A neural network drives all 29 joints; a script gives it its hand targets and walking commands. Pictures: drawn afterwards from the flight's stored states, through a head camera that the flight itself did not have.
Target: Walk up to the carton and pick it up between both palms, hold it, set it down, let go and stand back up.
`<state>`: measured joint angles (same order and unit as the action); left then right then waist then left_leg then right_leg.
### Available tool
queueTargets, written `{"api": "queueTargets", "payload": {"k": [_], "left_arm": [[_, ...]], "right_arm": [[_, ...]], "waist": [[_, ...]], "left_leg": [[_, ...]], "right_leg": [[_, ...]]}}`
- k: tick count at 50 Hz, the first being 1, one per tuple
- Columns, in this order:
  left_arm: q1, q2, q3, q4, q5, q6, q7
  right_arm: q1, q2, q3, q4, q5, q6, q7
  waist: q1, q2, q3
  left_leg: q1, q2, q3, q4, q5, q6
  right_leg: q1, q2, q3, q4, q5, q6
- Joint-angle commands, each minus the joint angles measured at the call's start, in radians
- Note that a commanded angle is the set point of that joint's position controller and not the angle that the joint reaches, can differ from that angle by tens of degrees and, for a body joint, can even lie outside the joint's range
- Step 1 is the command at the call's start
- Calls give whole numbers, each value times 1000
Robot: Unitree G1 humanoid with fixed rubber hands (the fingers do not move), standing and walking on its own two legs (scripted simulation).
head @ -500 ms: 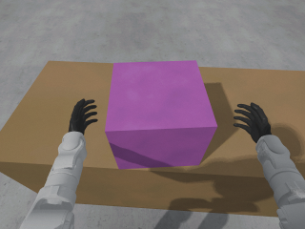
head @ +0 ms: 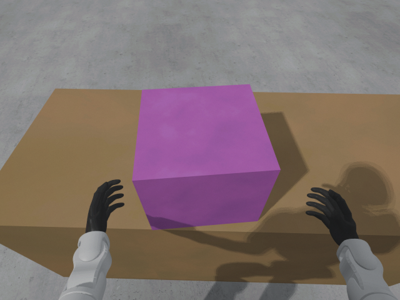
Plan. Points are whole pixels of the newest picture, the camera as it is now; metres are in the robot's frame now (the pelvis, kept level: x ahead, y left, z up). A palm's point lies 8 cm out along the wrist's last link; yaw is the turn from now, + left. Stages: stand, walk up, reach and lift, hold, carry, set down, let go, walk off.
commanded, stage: set down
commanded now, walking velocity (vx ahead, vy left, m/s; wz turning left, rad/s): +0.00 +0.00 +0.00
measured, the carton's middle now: (201, 156) +0.46 +0.04 -0.04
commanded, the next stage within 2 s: let go in 1.86 s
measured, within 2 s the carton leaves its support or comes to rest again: neither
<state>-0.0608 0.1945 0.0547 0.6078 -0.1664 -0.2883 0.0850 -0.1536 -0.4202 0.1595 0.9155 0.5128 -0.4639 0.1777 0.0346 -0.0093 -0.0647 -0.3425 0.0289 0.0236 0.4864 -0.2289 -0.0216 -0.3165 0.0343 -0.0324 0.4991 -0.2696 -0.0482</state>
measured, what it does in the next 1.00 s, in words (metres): stands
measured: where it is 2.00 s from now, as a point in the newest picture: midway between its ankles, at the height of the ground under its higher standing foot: outside the picture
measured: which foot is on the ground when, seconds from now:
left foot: down 0.00-1.00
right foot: down 0.00-1.00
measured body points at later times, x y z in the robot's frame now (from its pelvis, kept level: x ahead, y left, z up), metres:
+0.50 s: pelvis +0.00 +0.00 -0.01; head +0.00 +0.00 +0.44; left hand +0.22 +0.23 -0.04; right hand +0.22 -0.26 -0.05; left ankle +0.01 +0.13 -0.74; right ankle -0.01 -0.09 -0.74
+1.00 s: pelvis +0.01 +0.00 +0.00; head +0.00 +0.01 +0.45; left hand +0.20 +0.25 -0.06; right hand +0.20 -0.23 -0.06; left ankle +0.01 +0.13 -0.74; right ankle -0.01 -0.09 -0.74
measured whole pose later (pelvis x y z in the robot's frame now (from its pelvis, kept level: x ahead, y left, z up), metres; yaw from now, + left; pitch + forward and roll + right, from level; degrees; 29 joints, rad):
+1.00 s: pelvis +0.01 +0.00 +0.00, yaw -1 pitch -2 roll +1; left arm 0.17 0.21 0.03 0.65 -0.11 -0.24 0.05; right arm 0.10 -0.27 0.12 0.91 0.25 -0.49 0.10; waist 0.03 -0.03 -0.01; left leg -0.18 0.02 0.03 0.47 -0.26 -0.02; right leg -0.16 0.03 -0.01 0.48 -0.30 -0.04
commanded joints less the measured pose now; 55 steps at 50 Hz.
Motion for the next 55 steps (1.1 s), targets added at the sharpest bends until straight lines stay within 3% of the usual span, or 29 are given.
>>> {"api": "queueTargets", "payload": {"k": [1, 11, 16, 24, 28, 38, 51, 55], "left_arm": [[-97, 92, 25, -103, 5, -84, 4], [-12, 74, -3, -83, 7, -177, 17], [25, 77, -5, -56, 6, -197, 13], [25, 74, -29, -10, -9, -191, 14], [39, 77, -29, 8, -4, -168, 10], [109, 104, 10, -27, 44, -76, -25], [143, 97, 1, -79, 76, 80, -41], [167, 91, 3, -115, 98, 125, -39]], "right_arm": [[-124, -178, -36, -95, 5, -87, 8], [-12, -154, -29, -49, -1, -180, 22], [26, -141, -28, -42, -18, -210, 16], [36, -115, -31, -17, -58, -197, 10], [51, -102, -28, -3, -80, -177, 1], [120, -43, -38, -27, -164, -127, -56], [163, 37, -106, -124, -318, 11, -94], [183, 54, -127, -150, -355, 49, -101]], "waist": [[1, -56, -188], [-1, -22, -140], [-4, -44, -124], [-9, -54, -70], [-6, -53, -63], [-8, -31, -62], [-13, -17, 39], [-10, -5, 34]], "left_leg": [[114, -43, -6, -8, 220, 10], [110, -42, 1, 22, 178, 1], [95, -45, 2, 31, 155, 3], [96, -42, 6, 25, 82, 7], [107, -41, 8, 17, 83, 6], [182, -47, 17, -7, 176, -1], [276, -32, 22, -100, 143, 5], [310, -26, 22, -117, 192, 3]], "right_leg": [[84, -12, 75, -54, 260, 46], [43, -18, 82, -26, 204, 30], [46, -23, 88, -15, 206, 33], [-5, -30, 92, -30, 105, 26], [8, -33, 90, -38, 112, 23], [93, -36, 84, -67, 278, 38], [80, -36, 59, -174, 153, 22], [105, -28, 49, -193, 175, 17]]}}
